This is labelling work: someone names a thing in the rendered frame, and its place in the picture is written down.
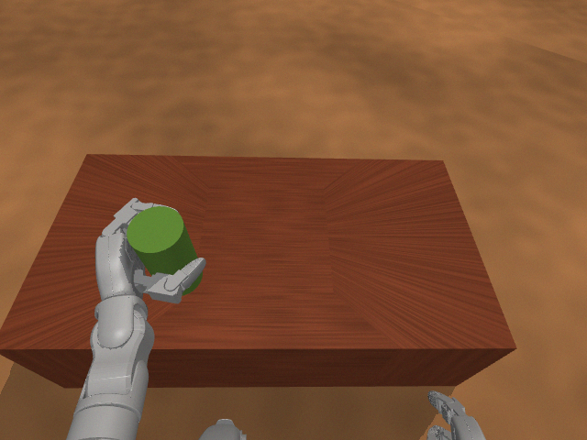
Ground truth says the can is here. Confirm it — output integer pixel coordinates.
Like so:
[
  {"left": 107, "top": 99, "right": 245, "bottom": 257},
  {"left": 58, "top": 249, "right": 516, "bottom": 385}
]
[{"left": 127, "top": 206, "right": 203, "bottom": 296}]

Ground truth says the left robot arm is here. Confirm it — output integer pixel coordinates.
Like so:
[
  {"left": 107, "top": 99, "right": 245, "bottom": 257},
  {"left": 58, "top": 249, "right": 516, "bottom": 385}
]
[{"left": 66, "top": 294, "right": 154, "bottom": 440}]

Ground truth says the right robot hand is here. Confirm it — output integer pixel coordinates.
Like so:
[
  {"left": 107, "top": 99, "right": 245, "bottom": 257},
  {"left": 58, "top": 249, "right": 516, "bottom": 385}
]
[{"left": 426, "top": 390, "right": 486, "bottom": 440}]

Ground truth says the left robot hand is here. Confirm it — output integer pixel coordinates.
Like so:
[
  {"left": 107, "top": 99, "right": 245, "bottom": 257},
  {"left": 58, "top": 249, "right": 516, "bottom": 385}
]
[{"left": 95, "top": 198, "right": 206, "bottom": 304}]

